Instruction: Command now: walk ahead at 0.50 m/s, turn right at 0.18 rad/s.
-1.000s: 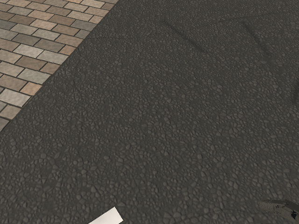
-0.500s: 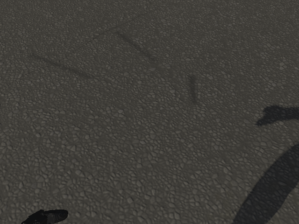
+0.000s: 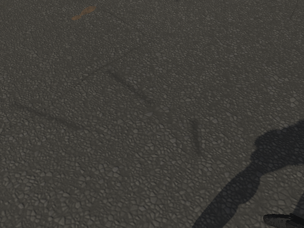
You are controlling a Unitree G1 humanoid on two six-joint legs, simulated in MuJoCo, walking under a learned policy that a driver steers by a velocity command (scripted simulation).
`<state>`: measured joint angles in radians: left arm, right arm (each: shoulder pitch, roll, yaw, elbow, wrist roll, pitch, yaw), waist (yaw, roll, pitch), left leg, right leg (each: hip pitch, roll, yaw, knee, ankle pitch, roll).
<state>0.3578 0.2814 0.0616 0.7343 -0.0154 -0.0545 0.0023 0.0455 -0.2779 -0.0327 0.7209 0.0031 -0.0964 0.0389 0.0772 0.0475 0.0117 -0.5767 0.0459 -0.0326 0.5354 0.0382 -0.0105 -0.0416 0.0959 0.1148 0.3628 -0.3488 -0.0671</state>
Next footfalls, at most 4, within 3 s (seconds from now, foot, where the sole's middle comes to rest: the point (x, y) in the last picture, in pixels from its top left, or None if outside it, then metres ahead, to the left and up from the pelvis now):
0.06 left None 0.21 0.13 -0.77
0.56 right None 0.49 -0.12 -0.77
1.08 left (131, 180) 0.69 0.21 -0.77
1.54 right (145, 130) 0.98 0.17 -0.77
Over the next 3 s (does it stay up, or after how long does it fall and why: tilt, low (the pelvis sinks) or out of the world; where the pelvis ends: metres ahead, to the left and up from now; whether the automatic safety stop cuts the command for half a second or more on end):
stays up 0.83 0.27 0.00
